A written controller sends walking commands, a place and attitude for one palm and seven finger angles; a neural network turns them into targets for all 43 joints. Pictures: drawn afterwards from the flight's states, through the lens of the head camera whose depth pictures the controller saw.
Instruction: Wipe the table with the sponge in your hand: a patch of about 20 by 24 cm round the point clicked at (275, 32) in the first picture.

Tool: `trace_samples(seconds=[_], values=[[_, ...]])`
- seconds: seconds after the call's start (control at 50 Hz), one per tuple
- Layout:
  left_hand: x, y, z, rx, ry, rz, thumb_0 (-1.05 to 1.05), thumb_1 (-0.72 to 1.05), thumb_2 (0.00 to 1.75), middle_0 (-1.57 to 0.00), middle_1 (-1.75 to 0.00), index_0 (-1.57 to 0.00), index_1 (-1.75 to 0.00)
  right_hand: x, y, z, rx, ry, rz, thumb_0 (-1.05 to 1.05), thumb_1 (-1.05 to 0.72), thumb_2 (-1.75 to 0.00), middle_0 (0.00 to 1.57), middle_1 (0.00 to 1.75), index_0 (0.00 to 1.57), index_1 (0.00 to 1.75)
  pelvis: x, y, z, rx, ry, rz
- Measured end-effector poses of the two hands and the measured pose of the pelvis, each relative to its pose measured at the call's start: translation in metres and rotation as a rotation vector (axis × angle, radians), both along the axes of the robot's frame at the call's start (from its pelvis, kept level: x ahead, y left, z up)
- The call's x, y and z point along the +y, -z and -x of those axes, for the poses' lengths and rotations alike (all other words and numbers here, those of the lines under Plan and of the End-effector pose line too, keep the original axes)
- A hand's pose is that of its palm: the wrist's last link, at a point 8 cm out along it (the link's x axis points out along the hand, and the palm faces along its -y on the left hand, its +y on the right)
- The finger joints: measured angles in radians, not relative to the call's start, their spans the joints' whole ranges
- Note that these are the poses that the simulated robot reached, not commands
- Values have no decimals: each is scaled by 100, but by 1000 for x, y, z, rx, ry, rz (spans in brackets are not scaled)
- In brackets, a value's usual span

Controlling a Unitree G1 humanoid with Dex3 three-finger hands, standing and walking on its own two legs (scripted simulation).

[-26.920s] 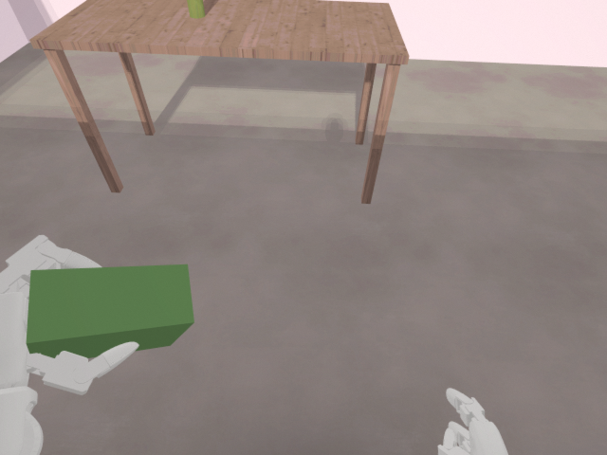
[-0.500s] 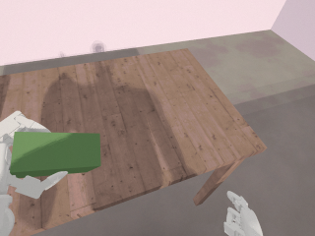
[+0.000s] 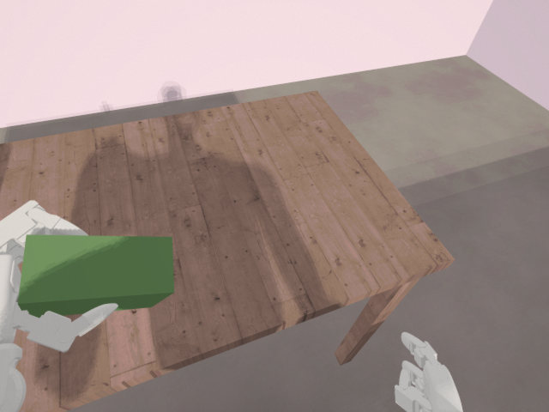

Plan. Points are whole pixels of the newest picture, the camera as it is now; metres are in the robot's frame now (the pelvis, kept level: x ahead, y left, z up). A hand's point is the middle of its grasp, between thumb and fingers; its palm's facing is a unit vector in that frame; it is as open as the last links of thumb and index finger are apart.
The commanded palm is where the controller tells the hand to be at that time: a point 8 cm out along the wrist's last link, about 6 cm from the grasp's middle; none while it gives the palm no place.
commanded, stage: shuffle to correct the standing spot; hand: left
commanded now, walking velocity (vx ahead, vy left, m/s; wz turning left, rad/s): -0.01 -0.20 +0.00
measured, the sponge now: (122, 276) +0.23 +0.20 +0.13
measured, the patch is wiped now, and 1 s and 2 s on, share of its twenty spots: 0.00 0.00 0.00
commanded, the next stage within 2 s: none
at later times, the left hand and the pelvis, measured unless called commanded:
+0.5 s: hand (124, 277) +0.22 +0.19 +0.15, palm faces +0.30 -0.86 -0.41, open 10.1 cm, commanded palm +0.16 +0.23 +0.17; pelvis +0.00 -0.05 -0.01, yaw -1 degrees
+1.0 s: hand (146, 275) +0.23 +0.17 +0.15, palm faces +0.28 -0.86 -0.43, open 10.1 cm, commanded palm +0.17 +0.21 +0.17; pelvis +0.00 -0.07 -0.01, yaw +0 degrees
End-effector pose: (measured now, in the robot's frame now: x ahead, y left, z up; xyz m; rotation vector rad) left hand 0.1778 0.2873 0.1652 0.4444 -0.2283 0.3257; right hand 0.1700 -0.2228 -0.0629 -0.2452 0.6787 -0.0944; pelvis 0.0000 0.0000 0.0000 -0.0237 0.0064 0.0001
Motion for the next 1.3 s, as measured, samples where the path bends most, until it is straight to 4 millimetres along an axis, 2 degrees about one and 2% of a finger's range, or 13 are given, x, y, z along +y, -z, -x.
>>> trace_samples(seconds=[0.12, 0.26, 0.58, 0.72, 0.96, 1.3], values=[[-6, 0, -4, -6, -3, 12, -1, -50, 104, -71, -135, -74, -135, -2, 0, 0, 4, -7, -15, 1, -91, -90, 21, 30, 20, 30, -8, 0, 1, 2, 3, -5], [-25, -2, -6, 3, 23, 3, -1, -50, 104, -71, -135, -74, -135, -13, 3, 2, 11, -6, -33, 1, -91, -90, 21, 30, 20, 30, -22, 1, 2, 9, 6, -5], [-68, -1, -9, 49, 49, -11, -1, -50, 104, -71, -135, -74, -135, -78, 13, 11, 33, 71, 6, 1, -91, -90, 21, 30, 20, 30, -59, 7, 0, 21, 14, -3], [-78, -3, -13, 43, 62, -22, -1, -50, 104, -71, -135, -74, -135, -94, 15, 14, 44, 100, 21, 1, -91, -90, 20, 30, 20, 30, -68, 10, -3, 23, 13, -5], [-79, -2, -14, 52, 67, -36, -1, -50, 104, -71, -135, -74, -135, -87, 17, 10, 55, 81, 5, 1, -91, -90, 21, 30, 20, 30, -71, 10, -4, 23, 9, -6], [-67, 1, -2, 56, 43, -19, -1, -50, 104, -71, -135, -74, -135, -73, 14, 6, 44, 49, 2, 1, -91, -90, 21, 30, 20, 30, -65, 10, 2, 17, 0, 0]])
